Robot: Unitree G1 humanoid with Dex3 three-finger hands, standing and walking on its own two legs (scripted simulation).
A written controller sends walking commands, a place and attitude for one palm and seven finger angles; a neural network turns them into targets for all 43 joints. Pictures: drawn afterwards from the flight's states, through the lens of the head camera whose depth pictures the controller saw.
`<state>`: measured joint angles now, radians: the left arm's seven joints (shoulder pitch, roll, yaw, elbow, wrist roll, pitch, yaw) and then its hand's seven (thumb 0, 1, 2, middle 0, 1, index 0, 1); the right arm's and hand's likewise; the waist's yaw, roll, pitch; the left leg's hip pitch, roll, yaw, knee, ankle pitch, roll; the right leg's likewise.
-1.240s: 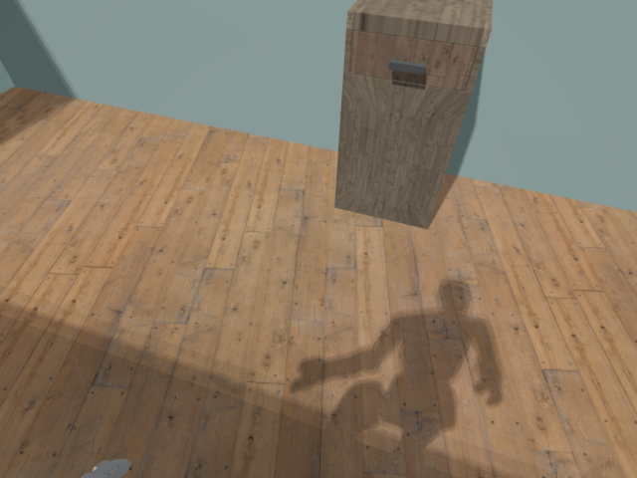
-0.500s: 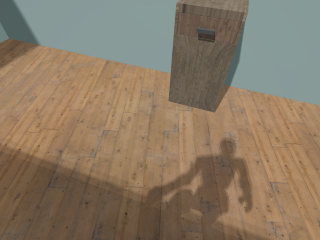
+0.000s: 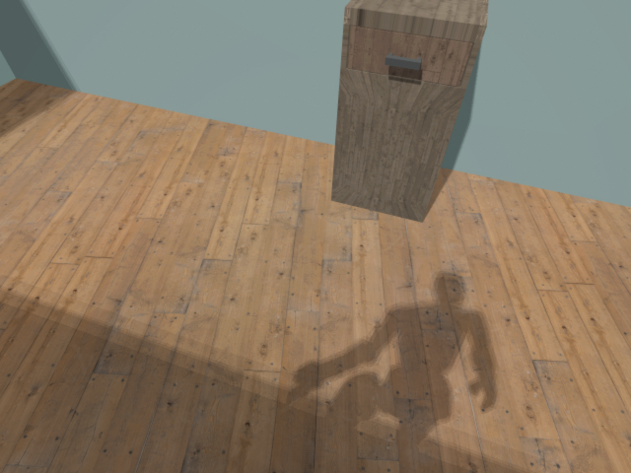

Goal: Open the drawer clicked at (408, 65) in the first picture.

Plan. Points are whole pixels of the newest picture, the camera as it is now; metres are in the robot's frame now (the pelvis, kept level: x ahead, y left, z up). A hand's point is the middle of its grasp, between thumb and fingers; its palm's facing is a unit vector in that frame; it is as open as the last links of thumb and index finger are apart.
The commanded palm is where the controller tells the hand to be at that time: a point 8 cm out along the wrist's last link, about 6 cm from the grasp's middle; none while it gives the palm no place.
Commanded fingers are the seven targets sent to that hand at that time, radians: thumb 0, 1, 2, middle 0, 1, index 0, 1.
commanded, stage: look at it before walking up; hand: left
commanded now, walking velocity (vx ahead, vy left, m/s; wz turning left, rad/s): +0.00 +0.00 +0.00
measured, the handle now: (404, 60) +1.36 -0.22 -0.05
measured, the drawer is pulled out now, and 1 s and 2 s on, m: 0.00 0.00 0.00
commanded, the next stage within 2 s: walk to a spot facing it in 0.20 s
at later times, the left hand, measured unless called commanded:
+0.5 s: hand out of the picture +0.06 +0.22 -0.17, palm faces -0.05 -0.96 -0.28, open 7.3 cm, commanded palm none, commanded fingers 0.00 0.90 0.90 -0.20 -0.30 -0.20 -0.30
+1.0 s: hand out of the picture +0.12 +0.12 -0.17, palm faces -0.14 -0.98 -0.16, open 7.3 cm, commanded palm none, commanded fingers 0.00 0.90 0.90 -0.20 -0.30 -0.20 -0.30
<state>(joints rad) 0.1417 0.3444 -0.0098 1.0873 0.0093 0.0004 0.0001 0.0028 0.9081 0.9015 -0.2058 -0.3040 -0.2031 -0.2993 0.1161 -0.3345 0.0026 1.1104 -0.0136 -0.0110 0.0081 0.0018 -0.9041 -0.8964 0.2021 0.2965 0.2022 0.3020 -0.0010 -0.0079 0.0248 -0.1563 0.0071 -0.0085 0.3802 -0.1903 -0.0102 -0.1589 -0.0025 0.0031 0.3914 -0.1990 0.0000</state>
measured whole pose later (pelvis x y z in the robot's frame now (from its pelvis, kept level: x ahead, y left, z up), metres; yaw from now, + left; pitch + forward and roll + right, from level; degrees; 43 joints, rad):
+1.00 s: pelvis +0.18 -0.05 -0.01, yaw -14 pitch +0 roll -1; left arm 0.49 0.11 0.01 1.12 0.02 -0.07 0.02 0.00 0.91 0.90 -0.21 -0.30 -0.20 -0.30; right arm 0.13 -0.18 -0.05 1.02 -0.02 -0.02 0.03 0.00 -0.91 -0.90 0.20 0.30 0.20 0.30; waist 0.03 0.01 0.04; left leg -0.64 0.12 0.09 0.91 -0.17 -0.03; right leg 0.05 0.06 0.04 0.30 -0.35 -0.05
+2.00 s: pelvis +0.55 -0.15 -0.01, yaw -31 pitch -1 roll -2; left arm 0.12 0.16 0.04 1.00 0.01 -0.03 0.03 -0.02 0.94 0.90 -0.20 -0.30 -0.20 -0.30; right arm 0.30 -0.13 -0.04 1.05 -0.02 0.00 -0.02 0.00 -0.91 -0.90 0.20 0.30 0.20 0.30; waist -0.07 0.02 0.05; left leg -0.48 0.14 0.05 1.06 -0.39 -0.04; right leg -0.26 -0.01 -0.20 0.52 -0.24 -0.05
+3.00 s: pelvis +0.60 -0.18 +0.00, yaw -14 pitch +1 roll +1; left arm 0.42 0.09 0.02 1.09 0.03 -0.05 0.01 0.00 0.91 0.90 -0.20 -0.30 -0.20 -0.30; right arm 0.27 -0.19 -0.08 1.08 -0.04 0.04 0.02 0.00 -0.91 -0.90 0.20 0.30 0.20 0.30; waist 0.03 0.02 0.00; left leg -0.44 0.10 0.05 0.87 -0.30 -0.02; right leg -0.08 -0.04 -0.15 0.34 -0.28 -0.02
